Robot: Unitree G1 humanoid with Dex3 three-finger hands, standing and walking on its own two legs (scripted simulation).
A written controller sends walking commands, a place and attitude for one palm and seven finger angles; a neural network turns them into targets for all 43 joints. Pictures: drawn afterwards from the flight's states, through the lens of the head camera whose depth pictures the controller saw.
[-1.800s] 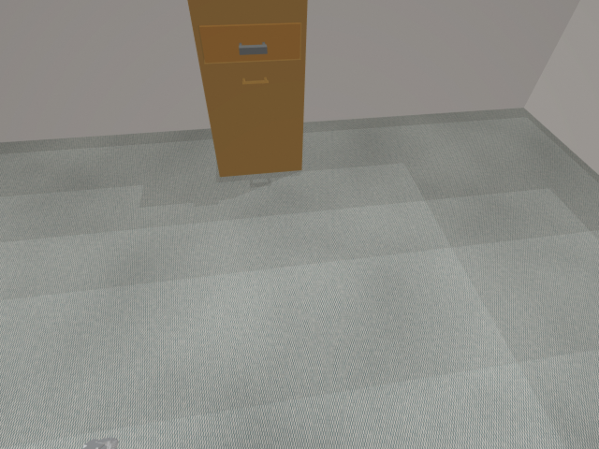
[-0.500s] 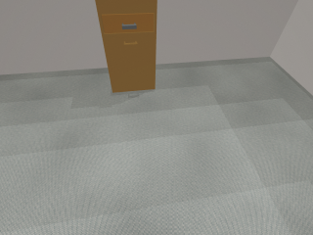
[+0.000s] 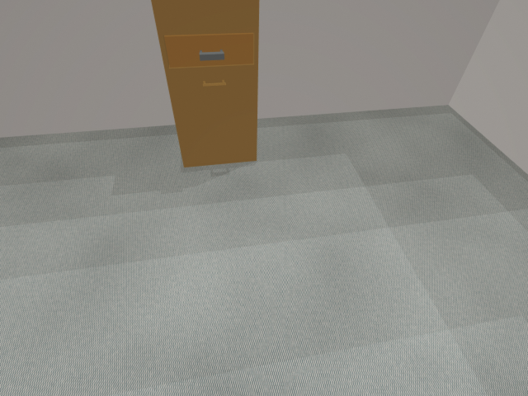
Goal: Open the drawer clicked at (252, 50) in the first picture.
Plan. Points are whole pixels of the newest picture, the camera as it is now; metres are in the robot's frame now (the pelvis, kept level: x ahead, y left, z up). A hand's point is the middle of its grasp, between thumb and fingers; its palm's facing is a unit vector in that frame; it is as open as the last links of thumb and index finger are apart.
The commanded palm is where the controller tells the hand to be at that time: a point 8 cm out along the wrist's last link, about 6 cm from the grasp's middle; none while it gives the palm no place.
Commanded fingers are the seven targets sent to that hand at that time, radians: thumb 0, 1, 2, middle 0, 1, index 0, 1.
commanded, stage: walk to a spot facing it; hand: left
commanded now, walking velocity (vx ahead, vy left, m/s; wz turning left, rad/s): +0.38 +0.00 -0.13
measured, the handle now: (211, 53) +1.48 +0.33 -0.10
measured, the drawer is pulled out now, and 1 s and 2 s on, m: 0.00 0.00 0.00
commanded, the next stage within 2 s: turn to face it in 1.38 s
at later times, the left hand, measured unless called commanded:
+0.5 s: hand (183, 322) +0.30 +0.19 -0.18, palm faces -0.12 -0.98 -0.17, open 7.3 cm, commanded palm none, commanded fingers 0.00 0.90 0.90 -0.20 -0.30 -0.20 -0.30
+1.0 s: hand (188, 280) +0.41 +0.20 -0.19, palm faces -0.03 -0.99 -0.12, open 7.3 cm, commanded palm none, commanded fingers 0.00 0.90 0.90 -0.20 -0.30 -0.20 -0.30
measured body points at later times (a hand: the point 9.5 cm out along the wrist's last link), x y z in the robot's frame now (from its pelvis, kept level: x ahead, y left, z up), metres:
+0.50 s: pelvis +0.19 +0.01 -0.01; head +0.23 +0.02 +0.43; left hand +0.31 +0.24 -0.17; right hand +0.00 -0.14 -0.14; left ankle +0.00 +0.11 -0.73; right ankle +0.31 -0.10 -0.71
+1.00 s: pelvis +0.43 +0.03 -0.01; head +0.44 +0.06 +0.44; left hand +0.41 +0.25 -0.18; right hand +0.50 -0.22 -0.13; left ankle +0.50 +0.12 -0.73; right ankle +0.32 -0.09 -0.70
